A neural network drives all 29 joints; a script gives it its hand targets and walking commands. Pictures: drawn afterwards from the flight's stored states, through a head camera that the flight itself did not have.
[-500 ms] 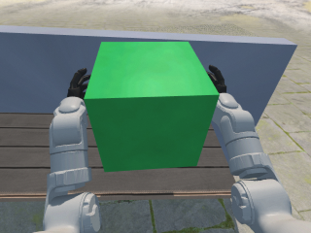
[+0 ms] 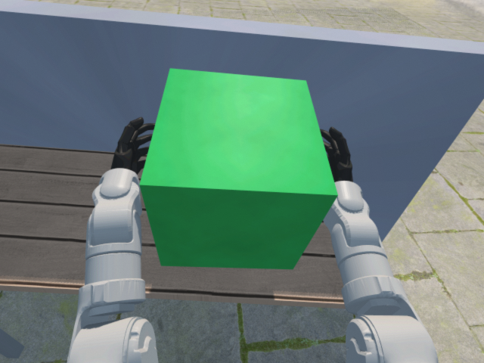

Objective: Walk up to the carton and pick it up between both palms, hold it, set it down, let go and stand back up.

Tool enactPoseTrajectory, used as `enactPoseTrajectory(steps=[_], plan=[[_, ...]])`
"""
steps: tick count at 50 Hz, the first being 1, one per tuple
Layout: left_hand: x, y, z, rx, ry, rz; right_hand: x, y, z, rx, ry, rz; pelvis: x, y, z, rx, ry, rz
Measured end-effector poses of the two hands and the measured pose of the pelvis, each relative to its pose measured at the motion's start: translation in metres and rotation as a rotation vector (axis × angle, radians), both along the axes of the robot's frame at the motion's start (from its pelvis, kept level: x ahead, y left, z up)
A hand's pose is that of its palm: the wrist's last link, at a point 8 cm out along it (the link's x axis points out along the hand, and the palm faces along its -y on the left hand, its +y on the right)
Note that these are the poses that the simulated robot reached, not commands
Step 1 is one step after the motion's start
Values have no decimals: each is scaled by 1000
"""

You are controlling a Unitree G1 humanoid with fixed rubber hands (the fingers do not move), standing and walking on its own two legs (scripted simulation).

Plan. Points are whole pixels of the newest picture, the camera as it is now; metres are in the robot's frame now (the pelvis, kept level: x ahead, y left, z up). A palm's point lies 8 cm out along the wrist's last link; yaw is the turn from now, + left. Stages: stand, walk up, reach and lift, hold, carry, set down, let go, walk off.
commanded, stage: set down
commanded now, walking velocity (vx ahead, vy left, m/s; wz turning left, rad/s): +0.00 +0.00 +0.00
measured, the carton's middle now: (233, 172) +0.41 +0.01 +0.12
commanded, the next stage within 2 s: none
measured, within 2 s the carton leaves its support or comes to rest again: neither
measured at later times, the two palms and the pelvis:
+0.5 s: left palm (131, 177) +0.37 +0.18 +0.14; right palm (335, 180) +0.36 -0.16 +0.15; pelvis -0.01 +0.00 +0.00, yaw -1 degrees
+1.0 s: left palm (146, 182) +0.39 +0.16 +0.11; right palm (334, 184) +0.38 -0.18 +0.12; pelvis +0.01 +0.00 +0.00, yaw -2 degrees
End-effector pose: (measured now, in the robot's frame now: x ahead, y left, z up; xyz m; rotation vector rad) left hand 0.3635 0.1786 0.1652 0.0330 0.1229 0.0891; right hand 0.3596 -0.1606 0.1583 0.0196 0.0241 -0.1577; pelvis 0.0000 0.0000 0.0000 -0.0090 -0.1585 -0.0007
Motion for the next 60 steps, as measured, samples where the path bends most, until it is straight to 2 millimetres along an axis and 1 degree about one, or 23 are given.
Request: enactPoseTrajectory(steps=[2,6,8,10,14,19,22,25,28,31,37,43,52,60], plan=[[1,-5,0,3,-21,-5,-1,-5,1,-5,-24,-8,3,0,0,-1,9,2],[6,-17,10,15,-59,-21,-2,-17,12,-21,-64,-24,6,-1,-1,-2,12,2],[8,-21,13,19,-53,-29,-1,-21,16,-29,-61,-31,6,-2,-1,0,7,-4],[10,-23,12,16,-29,-37,-1,-23,16,-33,-43,-35,5,-2,0,3,4,-14],[10,-21,-1,-2,29,-42,0,-20,8,-38,6,-29,2,-3,0,7,8,-29],[3,-9,-20,-13,60,-19,1,-10,-9,-43,35,-7,-3,-3,1,6,29,-27],[1,-3,-24,-14,54,-5,3,-4,-13,-40,25,4,-6,-2,1,5,45,-19],[3,-1,-22,-5,41,-1,5,-1,-12,-39,8,10,-6,-1,1,4,56,-11],[8,-3,-19,5,40,-10,6,-3,-12,-41,6,2,-6,0,1,6,60,-6],[16,-8,-20,6,60,-25,8,-8,-16,-41,26,-14,-5,0,2,8,61,-7],[26,-16,-38,-4,104,-46,10,-16,-34,-46,71,-38,-1,1,2,8,69,-27],[27,-18,-56,-11,101,-34,16,-18,-40,-58,63,-24,6,1,2,4,88,-42],[31,-14,-61,-6,115,-19,26,-14,-44,-54,77,-7,11,-2,2,5,106,-30],[34,-13,-72,-9,143,-33,24,-14,-58,-50,108,-24,10,1,2,5,122,-30]])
